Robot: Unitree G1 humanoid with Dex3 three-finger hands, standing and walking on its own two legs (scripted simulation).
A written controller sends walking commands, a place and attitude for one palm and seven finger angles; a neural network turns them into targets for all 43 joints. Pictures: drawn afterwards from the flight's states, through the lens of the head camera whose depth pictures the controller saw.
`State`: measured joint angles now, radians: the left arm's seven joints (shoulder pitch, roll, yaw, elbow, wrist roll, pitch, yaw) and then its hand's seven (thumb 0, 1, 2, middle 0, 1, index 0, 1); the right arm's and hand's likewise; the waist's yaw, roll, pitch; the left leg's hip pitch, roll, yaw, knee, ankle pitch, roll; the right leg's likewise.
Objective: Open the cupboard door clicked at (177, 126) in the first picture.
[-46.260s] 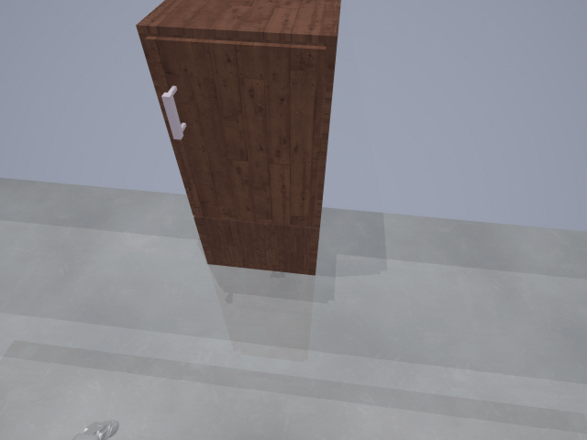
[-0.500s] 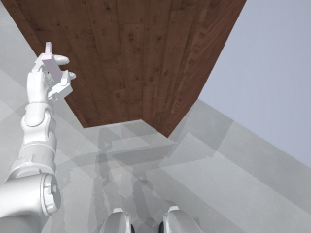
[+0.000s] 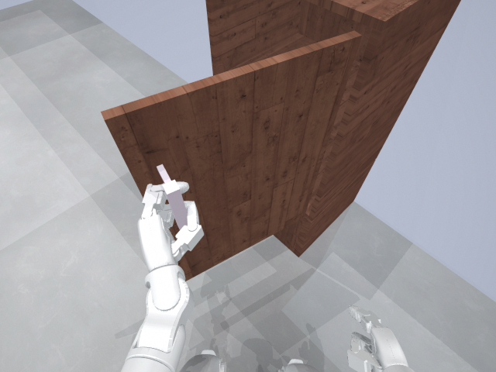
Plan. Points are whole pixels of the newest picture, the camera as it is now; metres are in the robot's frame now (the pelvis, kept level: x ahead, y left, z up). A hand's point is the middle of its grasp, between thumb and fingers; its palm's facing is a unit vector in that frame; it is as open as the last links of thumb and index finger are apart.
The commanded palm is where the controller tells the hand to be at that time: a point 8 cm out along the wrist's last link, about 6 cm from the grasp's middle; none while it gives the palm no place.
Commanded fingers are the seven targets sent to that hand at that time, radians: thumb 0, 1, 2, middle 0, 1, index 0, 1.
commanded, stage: pull the door open along its arc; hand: left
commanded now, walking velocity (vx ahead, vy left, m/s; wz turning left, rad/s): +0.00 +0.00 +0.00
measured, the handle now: (173, 199) +0.38 +0.15 +0.05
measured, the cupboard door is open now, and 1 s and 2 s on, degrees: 76 86 90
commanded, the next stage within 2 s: open thumb and fingers to let go in 0.30 s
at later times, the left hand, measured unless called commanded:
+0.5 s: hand (230, 255) +0.29 +0.05 +0.05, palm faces +0.43 -0.90 -0.03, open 5.9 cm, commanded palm +0.24 +0.09 +0.04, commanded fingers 0.00 0.48 0.72 -0.37 -1.30 -0.37 -1.30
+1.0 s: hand (224, 252) +0.29 +0.06 +0.05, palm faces +0.40 -0.92 -0.02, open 13.4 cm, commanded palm +0.24 +0.09 +0.04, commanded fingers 0.00 -0.50 0.30 -0.22 -0.75 -0.22 -0.75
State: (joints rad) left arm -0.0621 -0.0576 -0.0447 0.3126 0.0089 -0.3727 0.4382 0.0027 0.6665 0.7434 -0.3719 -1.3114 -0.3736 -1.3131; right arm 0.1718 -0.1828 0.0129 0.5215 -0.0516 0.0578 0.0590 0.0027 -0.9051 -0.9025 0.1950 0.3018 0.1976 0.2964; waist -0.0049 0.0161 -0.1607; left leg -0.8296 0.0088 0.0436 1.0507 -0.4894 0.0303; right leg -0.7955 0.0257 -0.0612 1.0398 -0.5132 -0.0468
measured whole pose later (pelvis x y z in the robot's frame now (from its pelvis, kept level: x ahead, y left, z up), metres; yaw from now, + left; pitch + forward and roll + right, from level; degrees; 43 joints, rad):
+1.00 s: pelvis -0.01 -0.03 +0.00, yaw +3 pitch +14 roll +1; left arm 0.05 -0.11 -0.21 0.25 0.09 -0.33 0.59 -0.01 -0.39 0.35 -0.32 -1.14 -0.32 -1.12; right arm 0.19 -0.19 0.00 0.58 -0.08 -0.03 0.02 0.01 -0.90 -0.90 0.20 0.30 0.20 0.30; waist 0.00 0.04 -0.16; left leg -0.81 -0.01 -0.01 1.04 -0.46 -0.01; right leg -0.77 0.01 -0.11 1.05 -0.52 -0.09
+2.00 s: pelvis -0.01 +0.00 -0.01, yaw +1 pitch +13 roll +0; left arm 0.33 0.05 -0.24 -0.03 -0.03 -0.34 0.12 -0.02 -0.50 0.30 -0.22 -0.33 -0.24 -0.34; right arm 0.24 -0.20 0.03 0.43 -0.01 -0.01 0.02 0.01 -0.90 -0.90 0.20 0.30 0.20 0.30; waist 0.00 0.04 -0.14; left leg -0.82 0.00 0.03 1.09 -0.49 0.03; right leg -0.78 0.02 -0.07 1.08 -0.53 -0.05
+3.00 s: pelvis -0.01 +0.00 +0.01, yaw +1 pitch +10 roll -2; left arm 0.61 0.20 0.02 -0.32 -0.21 -0.23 -0.10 -0.02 -0.50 0.30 -0.15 -0.30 -0.16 -0.30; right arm 0.30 -0.22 0.04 0.41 0.04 -0.08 -0.06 0.01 -0.90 -0.90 0.20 0.30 0.20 0.30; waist 0.01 0.07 -0.15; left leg -0.72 0.00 0.00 1.04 -0.48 0.04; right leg -0.66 0.03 -0.09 0.99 -0.50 -0.04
